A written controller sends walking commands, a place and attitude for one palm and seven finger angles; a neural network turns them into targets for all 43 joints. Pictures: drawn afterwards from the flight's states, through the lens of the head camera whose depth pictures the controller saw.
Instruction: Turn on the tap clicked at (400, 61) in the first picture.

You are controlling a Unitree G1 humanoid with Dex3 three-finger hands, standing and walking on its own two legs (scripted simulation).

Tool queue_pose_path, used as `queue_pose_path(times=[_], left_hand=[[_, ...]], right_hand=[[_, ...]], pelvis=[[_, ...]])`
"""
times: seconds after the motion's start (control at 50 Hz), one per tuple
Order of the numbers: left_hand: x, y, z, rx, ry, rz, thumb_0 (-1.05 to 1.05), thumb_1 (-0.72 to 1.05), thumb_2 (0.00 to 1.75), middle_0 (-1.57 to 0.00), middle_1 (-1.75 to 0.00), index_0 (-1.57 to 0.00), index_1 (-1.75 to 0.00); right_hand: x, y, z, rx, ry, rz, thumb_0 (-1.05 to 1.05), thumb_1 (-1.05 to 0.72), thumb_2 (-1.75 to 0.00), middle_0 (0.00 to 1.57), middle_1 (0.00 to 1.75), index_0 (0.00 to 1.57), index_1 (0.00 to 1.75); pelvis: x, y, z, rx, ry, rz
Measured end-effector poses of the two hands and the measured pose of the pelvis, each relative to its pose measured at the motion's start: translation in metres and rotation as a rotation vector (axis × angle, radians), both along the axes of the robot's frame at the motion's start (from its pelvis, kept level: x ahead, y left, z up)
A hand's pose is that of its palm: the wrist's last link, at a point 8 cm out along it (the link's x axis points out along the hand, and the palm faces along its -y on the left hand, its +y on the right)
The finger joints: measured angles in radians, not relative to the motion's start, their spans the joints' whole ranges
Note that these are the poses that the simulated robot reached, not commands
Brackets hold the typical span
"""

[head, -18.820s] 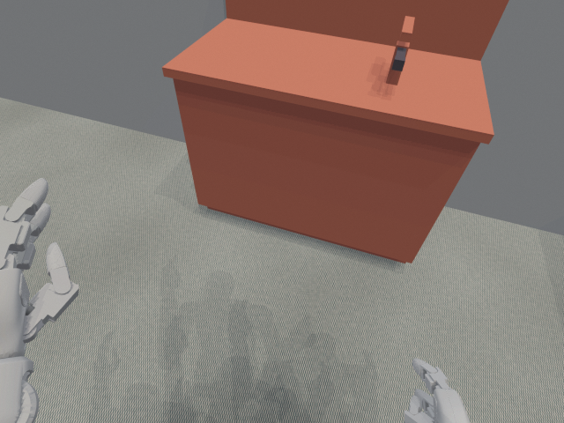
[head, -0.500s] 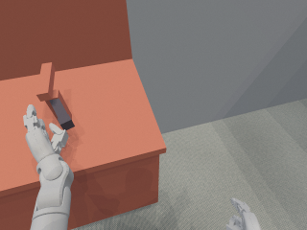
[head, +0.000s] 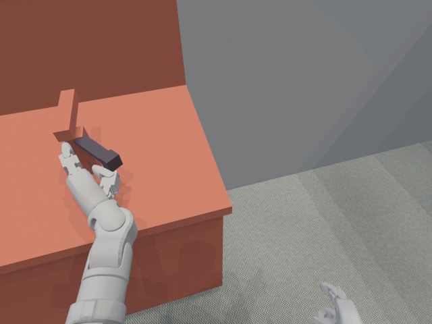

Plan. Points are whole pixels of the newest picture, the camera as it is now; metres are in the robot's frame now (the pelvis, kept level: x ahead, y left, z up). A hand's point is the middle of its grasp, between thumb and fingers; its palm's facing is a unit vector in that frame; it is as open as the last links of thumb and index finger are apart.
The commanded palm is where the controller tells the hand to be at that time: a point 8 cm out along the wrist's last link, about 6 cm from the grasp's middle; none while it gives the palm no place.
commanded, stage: push the lever round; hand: left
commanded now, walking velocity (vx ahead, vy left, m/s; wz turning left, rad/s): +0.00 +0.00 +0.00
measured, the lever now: (111, 160) +0.38 +0.24 +0.10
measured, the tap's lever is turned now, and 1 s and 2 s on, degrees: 37 67 72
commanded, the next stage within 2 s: lift the hand up off the lever in 1.26 s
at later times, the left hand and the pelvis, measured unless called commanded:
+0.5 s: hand (126, 169) +0.37 +0.21 +0.09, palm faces +0.81 -0.58 -0.07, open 7.8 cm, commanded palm +0.32 +0.23 +0.09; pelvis +0.00 -0.01 +0.00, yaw +1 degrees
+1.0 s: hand (139, 153) +0.41 +0.20 +0.09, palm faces +0.84 -0.53 -0.11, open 7.9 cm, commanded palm +0.35 +0.22 +0.09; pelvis +0.00 -0.01 +0.00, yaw +0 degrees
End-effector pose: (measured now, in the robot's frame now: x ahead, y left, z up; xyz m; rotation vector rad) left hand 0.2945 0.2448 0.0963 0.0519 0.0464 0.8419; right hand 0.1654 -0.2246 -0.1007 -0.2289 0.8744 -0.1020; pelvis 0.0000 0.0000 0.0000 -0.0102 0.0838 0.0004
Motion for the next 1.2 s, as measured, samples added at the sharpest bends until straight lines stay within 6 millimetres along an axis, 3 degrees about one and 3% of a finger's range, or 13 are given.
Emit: queue_pose_path(times=[0.36,0.64,0.9,1.2], left_hand=[[0.010,-0.014,0.001,-0.019,0.019,0.084,0.01,0.92,0.91,-0.15,-0.15,-0.15,-0.15],[0.026,-0.027,0.002,-0.025,0.033,0.127,0.01,0.93,0.92,-0.15,-0.15,-0.15,-0.15],[0.048,-0.037,0.003,-0.018,0.068,0.175,0.01,0.93,0.92,-0.15,-0.15,-0.12,-0.14],[0.066,-0.036,0.004,-0.020,0.064,0.191,0.02,0.92,0.91,-0.14,-0.14,-0.11,-0.13]], right_hand=[[-0.001,-0.015,0.000,0.001,0.028,-0.013,0.01,-0.91,-0.90,0.20,0.30,0.20,0.30],[-0.003,-0.013,-0.007,0.016,0.051,0.006,0.01,-0.91,-0.90,0.20,0.29,0.20,0.30],[-0.019,-0.013,-0.018,0.033,0.119,0.007,0.01,-0.91,-0.90,0.20,0.29,0.20,0.30],[-0.043,-0.030,-0.021,0.015,0.184,-0.047,0.01,-0.91,-0.90,0.20,0.29,0.20,0.30]], pelvis=[[0.002,-0.011,0.001,0.004,-0.002,0.005],[0.002,-0.012,0.000,0.003,0.017,0.012],[0.003,-0.012,-0.002,0.002,0.044,0.011],[0.008,-0.015,-0.002,0.005,0.063,0.004]])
